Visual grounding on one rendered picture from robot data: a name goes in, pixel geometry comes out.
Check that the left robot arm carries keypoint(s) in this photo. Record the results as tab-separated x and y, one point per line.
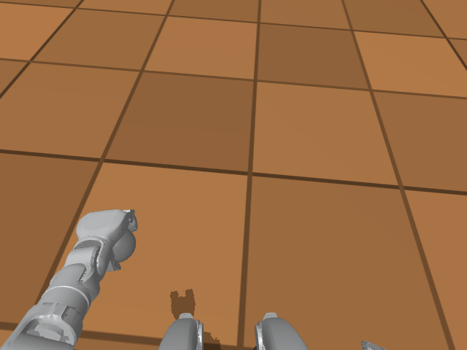
55	322

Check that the ball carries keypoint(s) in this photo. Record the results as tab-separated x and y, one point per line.
125	247

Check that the left robot hand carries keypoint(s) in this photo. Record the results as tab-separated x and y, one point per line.
110	225

